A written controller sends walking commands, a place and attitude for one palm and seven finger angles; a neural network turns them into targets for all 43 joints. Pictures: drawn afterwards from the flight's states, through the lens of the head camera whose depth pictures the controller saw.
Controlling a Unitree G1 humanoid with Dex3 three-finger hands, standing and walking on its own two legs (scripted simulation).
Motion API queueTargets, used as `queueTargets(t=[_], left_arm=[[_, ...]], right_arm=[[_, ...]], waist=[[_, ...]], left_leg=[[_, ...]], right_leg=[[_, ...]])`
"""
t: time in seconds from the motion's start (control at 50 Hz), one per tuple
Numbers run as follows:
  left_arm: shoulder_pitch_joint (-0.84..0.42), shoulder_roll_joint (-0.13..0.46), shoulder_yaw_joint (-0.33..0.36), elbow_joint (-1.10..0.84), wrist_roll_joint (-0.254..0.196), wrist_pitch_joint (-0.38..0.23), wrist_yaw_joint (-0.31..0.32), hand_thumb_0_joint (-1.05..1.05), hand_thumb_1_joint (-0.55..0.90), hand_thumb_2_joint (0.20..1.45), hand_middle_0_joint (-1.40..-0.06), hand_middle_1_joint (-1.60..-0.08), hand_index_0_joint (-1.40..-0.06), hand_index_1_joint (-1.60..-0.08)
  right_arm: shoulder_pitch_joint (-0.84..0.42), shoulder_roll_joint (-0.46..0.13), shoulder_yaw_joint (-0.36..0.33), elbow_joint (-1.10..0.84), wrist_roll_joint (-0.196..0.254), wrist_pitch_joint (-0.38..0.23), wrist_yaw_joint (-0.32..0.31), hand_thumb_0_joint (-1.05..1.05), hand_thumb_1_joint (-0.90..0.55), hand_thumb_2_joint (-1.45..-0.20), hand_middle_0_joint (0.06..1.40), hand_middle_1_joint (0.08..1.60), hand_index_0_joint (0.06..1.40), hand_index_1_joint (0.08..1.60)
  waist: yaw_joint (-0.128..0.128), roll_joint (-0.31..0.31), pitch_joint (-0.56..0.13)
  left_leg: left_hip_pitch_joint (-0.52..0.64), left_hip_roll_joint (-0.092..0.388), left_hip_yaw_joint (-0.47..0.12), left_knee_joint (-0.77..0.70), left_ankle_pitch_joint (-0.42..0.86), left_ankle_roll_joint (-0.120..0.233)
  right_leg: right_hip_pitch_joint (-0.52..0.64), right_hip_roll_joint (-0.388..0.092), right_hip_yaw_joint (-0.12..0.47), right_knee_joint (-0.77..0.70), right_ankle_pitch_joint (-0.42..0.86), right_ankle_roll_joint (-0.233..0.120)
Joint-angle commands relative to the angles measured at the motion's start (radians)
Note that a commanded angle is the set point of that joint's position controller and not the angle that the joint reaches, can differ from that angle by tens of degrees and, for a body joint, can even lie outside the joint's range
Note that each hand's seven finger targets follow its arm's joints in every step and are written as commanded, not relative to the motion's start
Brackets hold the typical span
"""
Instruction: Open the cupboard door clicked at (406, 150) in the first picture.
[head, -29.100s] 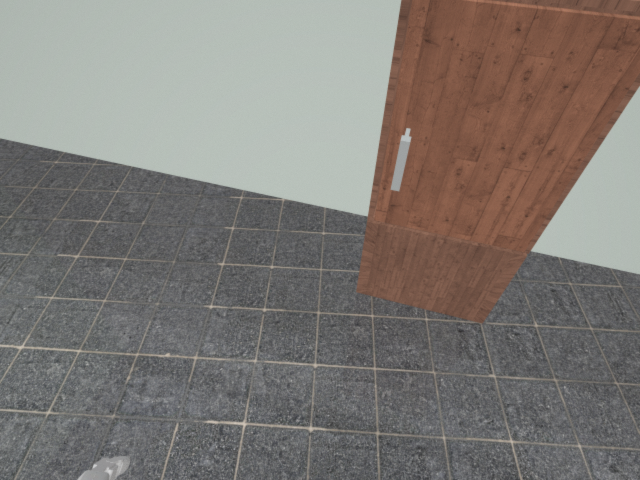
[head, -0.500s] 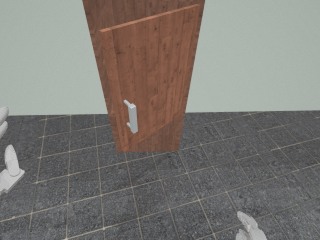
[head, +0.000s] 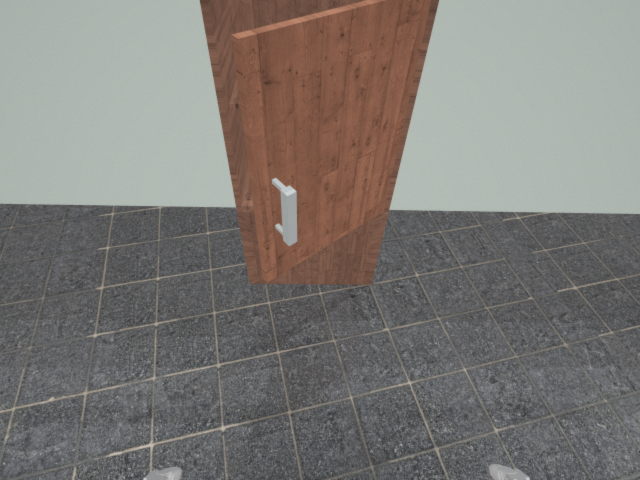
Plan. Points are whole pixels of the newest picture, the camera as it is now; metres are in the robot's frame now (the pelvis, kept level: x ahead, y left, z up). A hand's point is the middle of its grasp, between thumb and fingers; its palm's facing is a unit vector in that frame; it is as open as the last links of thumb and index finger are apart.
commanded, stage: let the arm hang, fingers relaxed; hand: left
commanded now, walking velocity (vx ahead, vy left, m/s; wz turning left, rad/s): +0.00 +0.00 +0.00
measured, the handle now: (283, 212) +0.63 +0.10 -0.09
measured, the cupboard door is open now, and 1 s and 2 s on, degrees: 39 39 39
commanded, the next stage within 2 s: look to check the result in 0.84 s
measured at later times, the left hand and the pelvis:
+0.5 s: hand out of the picture -0.02 +0.23 -0.15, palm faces +0.01 -0.95 -0.32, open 7.4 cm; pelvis +0.00 +0.00 +0.01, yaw +0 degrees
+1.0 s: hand out of the picture +0.08 +0.18 -0.16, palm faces -0.01 -0.97 -0.24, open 7.4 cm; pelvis +0.03 -0.01 +0.01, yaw +0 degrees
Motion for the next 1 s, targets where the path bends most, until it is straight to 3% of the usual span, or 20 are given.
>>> queueTargets(t=[0.0, 0.06, 0.1, 0.16, 0.2, 0.32, 0.4, 0.54, 0.74, 0.82, 0.98], left_arm=[[-0.007, 0.193, 0.052, 0.038, -0.007, -0.049, 0.025, 0.0, 0.9, 0.9, -0.2, -0.3, -0.2, -0.3], [0.026, 0.163, 0.052, 0.146, -0.013, -0.048, 0.027, 0.0, 0.9, 0.9, -0.2, -0.3, -0.2, -0.3], [0.033, 0.17, 0.048, 0.2, -0.013, -0.045, 0.025, 0.0, 0.9, 0.9, -0.2, -0.3, -0.2, -0.3], [0.044, 0.165, 0.044, 0.264, -0.013, -0.045, 0.023, 0.0, 0.9, 0.9, -0.2, -0.3, -0.2, -0.3], [0.045, 0.159, 0.041, 0.295, -0.012, -0.045, 0.024, 0.0, 0.9, 0.9, -0.2, -0.3, -0.2, -0.3], [0.051, 0.161, 0.038, 0.343, -0.013, -0.048, 0.03, 0.0, 0.9, 0.9, -0.2, -0.3, -0.2, -0.3], [0.035, 0.17, 0.039, 0.352, -0.014, -0.054, 0.033, 0.0, 0.9, 0.9, -0.2, -0.3, -0.2, -0.3], [0.006, 0.173, 0.037, 0.35, -0.015, -0.061, 0.037, 0.0, 0.9, 0.9, -0.2, -0.3, -0.2, -0.3], [-0.038, 0.169, 0.037, 0.347, -0.02, -0.07, 0.039, 0.0, 0.9, 0.9, -0.2, -0.3, -0.2, -0.3], [-0.05, 0.165, 0.039, 0.348, -0.023, -0.073, 0.041, 0.0, 0.9, 0.9, -0.2, -0.3, -0.2, -0.3], [-0.045, 0.158, 0.04, 0.352, -0.024, -0.075, 0.044, 0.0, 0.9, 0.9, -0.2, -0.3, -0.2, -0.3]], right_arm=[[-0.022, -0.122, -0.035, -0.017, 0.006, 0.0, -0.012, 0.0, -0.9, -0.9, 0.2, 0.3, 0.2, 0.3], [0.013, -0.102, -0.036, 0.035, 0.007, 0.008, -0.023, 0.0, -0.9, -0.9, 0.2, 0.3, 0.2, 0.3], [0.029, -0.109, -0.041, 0.061, 0.011, 0.015, -0.026, 0.0, -0.9, -0.9, 0.2, 0.3, 0.2, 0.3], [0.063, -0.123, -0.051, 0.098, 0.013, 0.018, -0.031, 0.0, -0.9, -0.9, 0.2, 0.3, 0.2, 0.3], [0.084, -0.13, -0.057, 0.117, 0.015, 0.018, -0.034, 0.0, -0.9, -0.9, 0.2, 0.3, 0.2, 0.3], [0.111, -0.13, -0.063, 0.16, 0.014, 0.019, -0.034, 0.0, -0.9, -0.9, 0.2, 0.3, 0.2, 0.3], [0.112, -0.126, -0.065, 0.176, 0.014, 0.016, -0.031, 0.0, -0.9, -0.9, 0.2, 0.3, 0.2, 0.3], [0.095, -0.105, -0.056, 0.198, 0.013, 0.011, -0.027, 0.0, -0.9, -0.9, 0.2, 0.3, 0.2, 0.3], [0.069, -0.092, -0.042, 0.206, 0.014, -0.003, -0.03, 0.0, -0.9, -0.9, 0.2, 0.3, 0.2, 0.3], [0.067, -0.092, -0.039, 0.208, 0.014, -0.006, -0.034, 0.0, -0.9, -0.9, 0.2, 0.3, 0.2, 0.3], [0.066, -0.095, -0.038, 0.212, 0.018, -0.005, -0.039, 0.0, -0.9, -0.9, 0.2, 0.3, 0.2, 0.3]], waist=[[0.015, 0.131, -0.057], [0.017, 0.229, -0.064], [0.018, 0.217, -0.04], [0.018, 0.161, -0.015], [0.013, 0.079, 0.003], [0.011, 0.003, 0.027], [0.006, -0.04, 0.033], [0.006, -0.011, 0.058], [0.009, 0.039, 0.002], [0.009, 0.036, -0.032], [0.009, 0.018, -0.034]], left_leg=[[0.091, 0.108, -0.187, -0.154, -0.023, -0.003], [0.093, 0.113, -0.197, -0.194, -0.115, -0.008], [0.083, 0.124, -0.212, -0.221, -0.18, -0.006], [0.069, 0.135, -0.236, -0.257, -0.249, -0.004], [0.084, 0.142, -0.24, -0.262, -0.245, 0.0], [0.105, 0.142, -0.239, -0.271, -0.242, 0.004], [0.131, 0.131, -0.213, -0.249, -0.178, 0.003], [0.144, 0.124, -0.189, -0.239, -0.094, -0.003], [0.183, 0.127, -0.17, -0.222, 0.091, -0.012], [0.205, 0.129, -0.165, -0.208, 0.171, -0.013], [0.233, 0.131, -0.156, -0.195, 0.224, -0.013]], right_leg=[[-0.013, -0.105, 0.144, -0.175, 0.034, -0.036], [0.016, -0.098, 0.13, -0.195, 0.02, -0.042], [0.017, -0.097, 0.113, -0.206, 0.008, -0.043], [0.016, -0.091, 0.105, -0.212, -0.007, -0.045], [-0.005, -0.094, 0.097, -0.22, -0.016, -0.044], [-0.044, -0.1, 0.108, -0.237, -0.059, -0.044], [-0.067, -0.114, 0.125, -0.263, -0.077, -0.047], [-0.07, -0.124, 0.135, -0.278, -0.029, -0.042], [0.021, -0.131, 0.13, -0.274, 0.137, -0.033], [0.061, -0.134, 0.125, -0.272, 0.212, -0.03], [0.08, -0.135, 0.117, -0.282, 0.284, -0.028]])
